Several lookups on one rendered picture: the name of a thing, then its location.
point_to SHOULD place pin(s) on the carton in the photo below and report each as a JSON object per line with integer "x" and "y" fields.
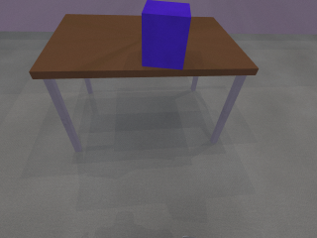
{"x": 165, "y": 30}

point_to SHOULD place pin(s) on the table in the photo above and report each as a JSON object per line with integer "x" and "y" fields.
{"x": 110, "y": 46}

